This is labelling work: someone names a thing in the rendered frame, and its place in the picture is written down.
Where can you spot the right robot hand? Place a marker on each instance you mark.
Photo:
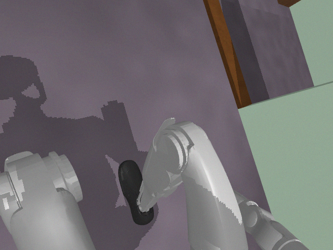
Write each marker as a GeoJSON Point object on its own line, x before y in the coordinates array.
{"type": "Point", "coordinates": [239, 197]}

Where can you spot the right robot foot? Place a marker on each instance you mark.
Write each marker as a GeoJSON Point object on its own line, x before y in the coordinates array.
{"type": "Point", "coordinates": [130, 179]}

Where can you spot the right robot arm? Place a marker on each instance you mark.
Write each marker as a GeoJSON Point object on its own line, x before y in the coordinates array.
{"type": "Point", "coordinates": [268, 233]}

